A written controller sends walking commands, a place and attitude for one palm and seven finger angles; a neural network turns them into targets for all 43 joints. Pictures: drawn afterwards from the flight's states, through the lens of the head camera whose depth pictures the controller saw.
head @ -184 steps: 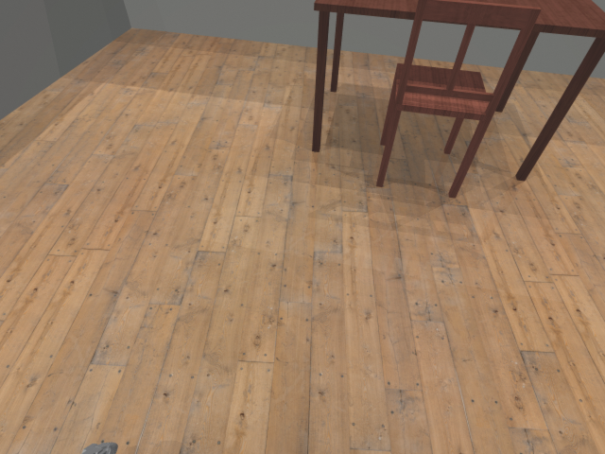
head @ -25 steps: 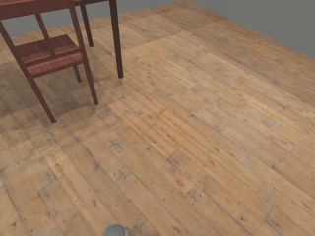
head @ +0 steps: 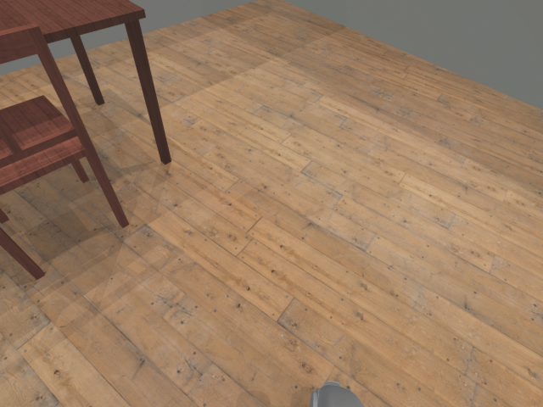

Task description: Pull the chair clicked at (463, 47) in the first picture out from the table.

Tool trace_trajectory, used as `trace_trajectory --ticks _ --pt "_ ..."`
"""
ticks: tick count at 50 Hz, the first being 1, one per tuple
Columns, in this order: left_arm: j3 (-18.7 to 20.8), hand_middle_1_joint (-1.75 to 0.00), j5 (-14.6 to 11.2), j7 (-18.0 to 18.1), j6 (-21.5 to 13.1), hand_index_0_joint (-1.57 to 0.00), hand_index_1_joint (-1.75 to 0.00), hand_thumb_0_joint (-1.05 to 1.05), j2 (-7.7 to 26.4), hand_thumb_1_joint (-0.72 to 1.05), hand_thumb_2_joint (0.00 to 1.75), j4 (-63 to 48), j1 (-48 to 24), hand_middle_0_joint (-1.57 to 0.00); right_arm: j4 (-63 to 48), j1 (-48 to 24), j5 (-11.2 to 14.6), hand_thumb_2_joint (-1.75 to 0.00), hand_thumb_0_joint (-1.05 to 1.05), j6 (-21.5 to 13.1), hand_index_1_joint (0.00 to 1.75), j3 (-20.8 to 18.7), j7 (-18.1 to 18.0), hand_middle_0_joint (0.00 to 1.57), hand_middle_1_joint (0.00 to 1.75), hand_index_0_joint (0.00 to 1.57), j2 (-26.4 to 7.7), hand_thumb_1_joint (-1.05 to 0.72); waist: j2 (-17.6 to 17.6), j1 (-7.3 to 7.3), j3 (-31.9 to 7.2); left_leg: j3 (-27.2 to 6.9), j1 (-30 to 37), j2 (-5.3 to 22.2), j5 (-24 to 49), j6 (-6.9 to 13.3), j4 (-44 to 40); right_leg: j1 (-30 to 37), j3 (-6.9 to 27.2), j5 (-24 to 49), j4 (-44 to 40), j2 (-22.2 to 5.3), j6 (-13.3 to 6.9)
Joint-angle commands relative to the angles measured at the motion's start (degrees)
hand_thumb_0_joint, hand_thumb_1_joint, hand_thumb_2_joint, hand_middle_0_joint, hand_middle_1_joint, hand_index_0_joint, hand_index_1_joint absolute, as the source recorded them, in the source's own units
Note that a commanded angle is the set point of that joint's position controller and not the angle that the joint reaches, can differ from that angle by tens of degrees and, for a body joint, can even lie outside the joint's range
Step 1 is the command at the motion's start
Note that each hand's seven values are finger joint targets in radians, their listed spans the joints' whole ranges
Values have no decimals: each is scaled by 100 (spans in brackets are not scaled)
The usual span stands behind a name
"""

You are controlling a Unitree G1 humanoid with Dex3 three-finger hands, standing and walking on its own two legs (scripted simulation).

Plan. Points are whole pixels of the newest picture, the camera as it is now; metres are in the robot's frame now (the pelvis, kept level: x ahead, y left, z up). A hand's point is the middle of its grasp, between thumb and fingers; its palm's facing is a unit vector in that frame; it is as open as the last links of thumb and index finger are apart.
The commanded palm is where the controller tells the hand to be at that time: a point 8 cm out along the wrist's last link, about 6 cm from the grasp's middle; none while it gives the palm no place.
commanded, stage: walk to a spot facing it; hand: left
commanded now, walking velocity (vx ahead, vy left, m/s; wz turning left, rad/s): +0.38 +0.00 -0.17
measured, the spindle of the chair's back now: out of the picture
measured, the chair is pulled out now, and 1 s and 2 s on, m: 0.00 0.00 0.00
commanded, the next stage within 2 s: turn to face it in 0.96 s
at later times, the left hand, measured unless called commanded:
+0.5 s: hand (193, 348) +0.25 +0.15 -0.18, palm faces +0.04 -0.99 -0.16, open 7.3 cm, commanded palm none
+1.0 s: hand (208, 215) +0.55 +0.16 -0.17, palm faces -0.12 -0.98 -0.19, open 7.4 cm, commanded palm none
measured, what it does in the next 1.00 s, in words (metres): walks ahead: right foot, then left foot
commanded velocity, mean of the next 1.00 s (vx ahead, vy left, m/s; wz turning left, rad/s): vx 0.35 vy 0.00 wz -0.19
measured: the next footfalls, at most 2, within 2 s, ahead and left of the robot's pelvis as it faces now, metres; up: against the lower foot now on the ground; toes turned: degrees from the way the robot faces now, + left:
right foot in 0.14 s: +0.21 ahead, -0.13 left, +0.00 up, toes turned -11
left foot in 0.58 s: +0.45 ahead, +0.10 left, +0.00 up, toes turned +10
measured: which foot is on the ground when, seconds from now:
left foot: down 0.00-0.14, up 0.16-0.56, down 0.58-1.00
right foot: up 0.00-0.12, down 0.14-0.60, up 0.62-1.00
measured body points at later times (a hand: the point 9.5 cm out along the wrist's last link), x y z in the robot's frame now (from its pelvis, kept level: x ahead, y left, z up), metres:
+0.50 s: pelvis +0.25 -0.03 -0.01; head +0.26 -0.01 +0.44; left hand +0.25 +0.20 -0.17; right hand +0.33 -0.28 -0.14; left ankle +0.37 +0.11 -0.71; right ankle +0.18 -0.12 -0.74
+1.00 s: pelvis +0.47 -0.01 +0.00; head +0.49 -0.02 +0.45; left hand +0.56 +0.22 -0.15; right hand +0.39 -0.22 -0.16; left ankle +0.41 +0.10 -0.74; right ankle +0.56 -0.17 -0.69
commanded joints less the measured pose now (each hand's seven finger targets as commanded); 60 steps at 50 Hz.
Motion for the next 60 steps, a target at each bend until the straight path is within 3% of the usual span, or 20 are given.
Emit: trace_trajectory --ticks 1,5,6,7,8,11,14,25,27,28,29,30,31,33,37,50,54,56,57,60 --pt "-89 -30 -21 -60 -276 -20 -30 0 -25 90 90 -652 -1017 -20 38 648 -60 -90 0 -27 30 -145 -44 20 30 20 -829 -90 1033 -224 647 -627 60 1567 2878 618 -439 -185 -295 -252 -885 221 -224" --pt "34 -30 23 -3 -437 -20 -30 0 340 90 90 -93 786 -20 59 290 12 -90 0 3 30 -177 -40 20 30 20 -1072 -90 780 726 -382 -146 -310 1307 4768 282 1929 2488 -644 -53 -1745 761 -567" --pt "151 -30 44 73 -492 -20 -30 0 820 90 90 144 1573 -20 -29 313 84 -90 0 -1 30 -156 37 20 30 20 -905 -90 40 1030 -962 -90 -1665 1019 3526 110 3396 4025 383 -128 -1849 -92 -865" --pt "298 -30 -10 149 -503 -20 -30 0 1410 90 90 261 2119 -20 -229 391 152 -90 0 -45 30 -79 25 20 30 20 -446 -90 -1154 1025 -1507 -330 -3383 86 -987 -154 5346 5226 3073 416 -2441 -1766 -1610" --pt "327 -30 -127 164 -480 -20 -30 0 1584 90 90 221 1903 -20 -349 -54 166 -90 0 -3 30 -93 27 20 30 20 -577 -90 -1076 1001 -1440 -1208 -3753 183 -1310 -22 6253 4722 3583 -73 -3113 -2032 -1728" --pt "46 -30 -88 231 -517 -20 -30 0 590 90 90 -87 597 -20 -443 -596 21 -90 0 85 30 -144 42 20 30 20 -418 -90 224 403 18 -1618 -3690 785 -42 2 5861 2451 1936 -182 -3428 -1437 -1220" --pt "-80 -30 -25 226 -614 -20 -30 0 315 90 90 -79 395 -20 -320 -122 -31 -90 0 268 30 -117 86 20 30 20 -226 -90 -274 -17 88 -1387 -3227 768 211 -148 4950 1705 894 341 -3617 -969 -957" --pt "-45 -30 -38 196 -625 -20 -30 0 712 90 90 83 823 -20 -1093 -1929 -8 -90 0 154 30 -117 316 20 30 20 -634 -90 -252 267 523 -872 -3020 431 837 -59 2093 2684 538 967 -3432 -916 -823" --pt "-7 -30 -51 201 -610 -20 -30 0 825 90 90 70 686 -20 -915 -1232 -29 -90 0 92 30 -181 251 20 30 20 -830 -90 77 -154 185 -707 -1832 181 821 27 1550 2591 295 1859 -2404 -783 -707" --pt "1 -30 -83 188 -593 -20 -30 0 794 90 90 37 612 -20 -655 -329 -63 -90 0 54 30 -247 193 20 30 20 -1111 -90 421 -517 -358 -846 -596 197 975 121 1194 2271 -29 1960 -1189 -462 -500" --pt "-23 -30 -144 139 -558 -20 -30 0 452 90 90 -72 866 -20 -486 441 -169 -90 0 18 30 -412 115 20 30 20 -1805 -90 1708 -697 -990 -2704 683 1535 837 587 708 1046 -371 240 626 259 -194" --pt "-64 -30 -142 101 -585 -20 -30 0 355 90 90 -231 817 -20 -405 739 -110 -90 0 88 30 -455 93 20 30 20 -2157 -90 2429 -664 -1172 -4176 922 2465 610 1028 -149 182 -64 -2388 2138 724 -177" --pt "-67 -30 -105 130 -536 -20 -30 0 457 90 90 -308 409 -20 -461 375 -49 -90 0 116 30 -409 44 20 30 20 -1961 -90 1780 -597 -872 -4214 349 2553 -192 1059 -371 -168 417 -2249 2856 431 -247" --pt "-34 -30 -50 48 -487 -20 -30 0 303 90 90 -253 147 -20 -711 -506 -53 -90 0 50 30 -256 23 20 30 20 -1331 -90 911 -245 156 -3186 -899 2108 -572 762 -625 -393 585 -1199 2864 -23 -211" --pt "-21 -30 5 34 -231 -20 -30 0 15 90 90 -38 783 -20 -674 -806 -5 -90 0 -66 30 -159 -15 20 30 20 -924 -90 872 257 186 -1686 -1685 1540 171 472 -842 191 522 -463 2287 -100 -61" --pt "10 -30 -12 -55 -179 -20 -30 0 6 90 90 -850 -843 -20 -332 25 -52 -90 0 33 30 -252 -17 20 30 20 -1007 -90 920 -152 547 -446 -300 1754 2128 608 -377 -50 -133 -235 -759 41 -45" --pt "58 -30 35 7 -375 -20 -30 0 298 90 90 -448 488 -20 -336 -88 -6 -90 0 85 30 -234 -18 20 30 20 -1069 -90 567 507 -331 -95 -622 1398 3900 236 1863 2365 -504 192 -1918 586 -296" --pt "234 -30 -41 162 -526 -20 -30 0 1360 90 90 -37 1749 -20 -516 124 143 -90 0 78 30 -100 32 20 30 20 -478 -90 -1365 736 -1635 -407 -3040 106 -1483 -256 4991 4842 2498 3685 -2187 -1985 -1287" --pt "223 -30 -119 213 -510 -20 -30 0 1398 90 90 -53 1538 -20 -524 -114 160 -90 0 162 30 -108 -28 20 30 20 -594 -90 -909 751 -1783 -1313 -3006 223 -1630 -181 5518 4349 2267 3830 -2484 -2093 -1470" --pt "-17 -30 -78 293 -507 -20 -30 0 670 90 90 -261 342 -20 -426 -445 54 -90 0 288 30 -93 -34 20 30 20 -437 -90 -129 316 -521 -1676 -3213 524 -617 -200 5583 2729 1115 3061 -2803 -1669 -1038"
